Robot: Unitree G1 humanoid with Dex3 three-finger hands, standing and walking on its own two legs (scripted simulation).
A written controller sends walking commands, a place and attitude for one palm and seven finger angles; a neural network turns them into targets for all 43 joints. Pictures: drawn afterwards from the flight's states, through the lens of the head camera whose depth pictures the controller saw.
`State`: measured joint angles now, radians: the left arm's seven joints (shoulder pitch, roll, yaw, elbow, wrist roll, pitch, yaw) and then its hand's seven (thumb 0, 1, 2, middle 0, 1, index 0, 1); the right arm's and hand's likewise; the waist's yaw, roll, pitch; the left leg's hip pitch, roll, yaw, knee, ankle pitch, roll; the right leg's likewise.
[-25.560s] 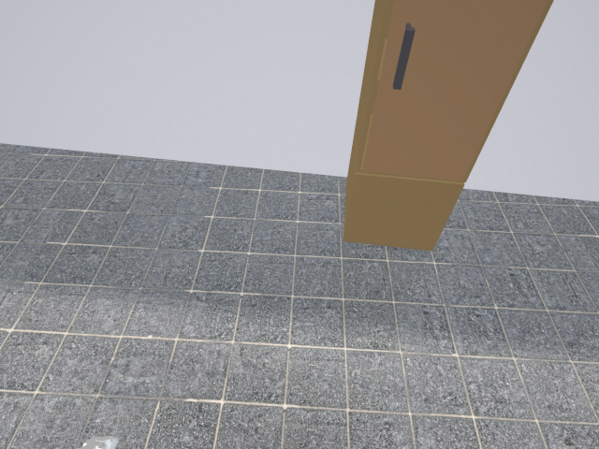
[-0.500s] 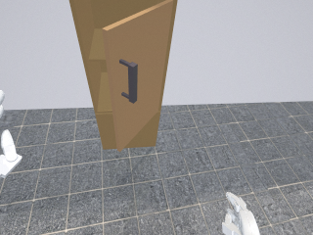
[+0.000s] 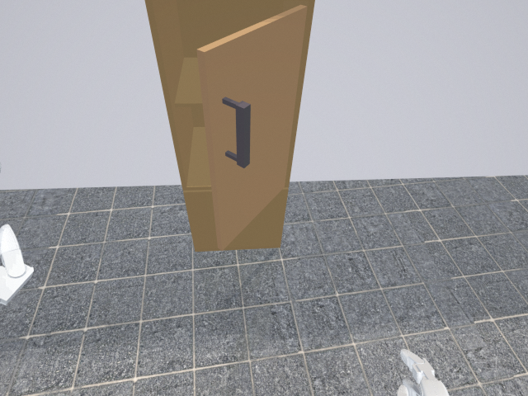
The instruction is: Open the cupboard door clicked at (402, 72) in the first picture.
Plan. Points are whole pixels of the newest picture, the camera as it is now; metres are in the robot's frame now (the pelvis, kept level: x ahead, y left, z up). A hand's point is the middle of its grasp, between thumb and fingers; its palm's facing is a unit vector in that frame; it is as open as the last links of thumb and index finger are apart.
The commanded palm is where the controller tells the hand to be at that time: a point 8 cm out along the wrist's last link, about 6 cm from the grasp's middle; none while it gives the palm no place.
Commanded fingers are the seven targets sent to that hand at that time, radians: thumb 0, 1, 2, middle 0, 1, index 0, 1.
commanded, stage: stop stepping back and stand still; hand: left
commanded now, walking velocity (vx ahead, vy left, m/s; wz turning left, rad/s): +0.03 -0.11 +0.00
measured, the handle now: (235, 133) +0.61 +0.09 +0.08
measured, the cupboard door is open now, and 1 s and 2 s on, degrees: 50 50 50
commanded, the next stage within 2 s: let the arm hang, fingers relaxed in 0.06 s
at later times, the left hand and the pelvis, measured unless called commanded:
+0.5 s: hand out of the picture +0.02 +0.19 -0.17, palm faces +0.11 -0.97 -0.20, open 6.8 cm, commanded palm none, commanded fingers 0.00 0.90 0.90 -0.20 -0.30 -0.20 -0.30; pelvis +0.00 +0.00 +0.00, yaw +4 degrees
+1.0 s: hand out of the picture -0.02 +0.18 -0.16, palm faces +0.07 -0.98 -0.19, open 7.3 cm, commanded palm none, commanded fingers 0.00 0.90 0.90 -0.20 -0.30 -0.20 -0.30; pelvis -0.01 +0.02 +0.01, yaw +2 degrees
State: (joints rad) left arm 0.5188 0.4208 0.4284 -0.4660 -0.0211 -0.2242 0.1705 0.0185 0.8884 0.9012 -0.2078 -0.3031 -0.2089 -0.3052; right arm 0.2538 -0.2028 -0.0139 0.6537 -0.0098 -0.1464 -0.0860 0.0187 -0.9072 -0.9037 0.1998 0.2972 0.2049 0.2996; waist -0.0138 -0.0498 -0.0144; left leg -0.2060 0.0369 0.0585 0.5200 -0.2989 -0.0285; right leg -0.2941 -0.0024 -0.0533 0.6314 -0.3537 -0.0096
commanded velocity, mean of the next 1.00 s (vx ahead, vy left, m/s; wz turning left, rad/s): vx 0.00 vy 0.00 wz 0.00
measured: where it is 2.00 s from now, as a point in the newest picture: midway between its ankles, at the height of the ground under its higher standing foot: outside the picture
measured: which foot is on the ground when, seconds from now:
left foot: down 0.00-1.00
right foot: down 0.00-1.00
